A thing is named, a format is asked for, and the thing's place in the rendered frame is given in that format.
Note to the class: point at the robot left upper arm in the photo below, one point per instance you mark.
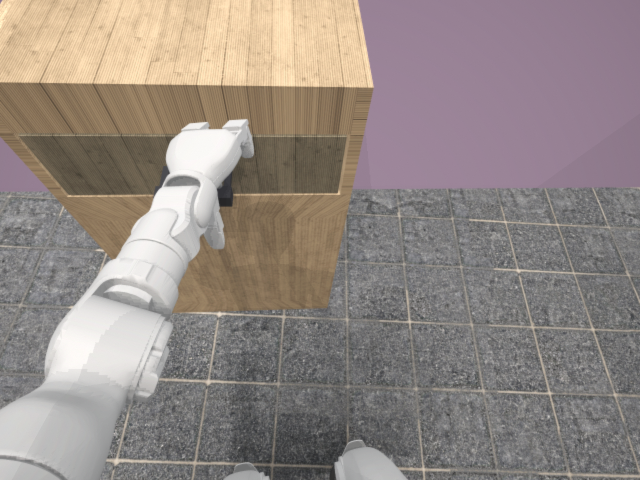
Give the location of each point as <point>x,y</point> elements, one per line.
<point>111,354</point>

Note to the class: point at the left robot hand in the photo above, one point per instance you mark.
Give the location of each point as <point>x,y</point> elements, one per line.
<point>214,153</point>

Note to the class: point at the drawer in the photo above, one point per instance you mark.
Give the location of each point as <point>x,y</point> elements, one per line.
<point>132,164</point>

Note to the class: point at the handle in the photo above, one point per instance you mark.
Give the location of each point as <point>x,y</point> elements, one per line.
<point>225,194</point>

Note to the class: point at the right robot thigh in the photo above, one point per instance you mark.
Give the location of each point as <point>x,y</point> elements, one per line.
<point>366,463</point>

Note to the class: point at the cabinet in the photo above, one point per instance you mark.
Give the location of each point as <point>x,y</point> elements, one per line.
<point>155,66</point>

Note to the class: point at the left robot forearm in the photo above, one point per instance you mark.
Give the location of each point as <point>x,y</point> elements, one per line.
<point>147,271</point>

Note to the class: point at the robot right shin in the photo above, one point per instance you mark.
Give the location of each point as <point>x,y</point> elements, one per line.
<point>353,445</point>

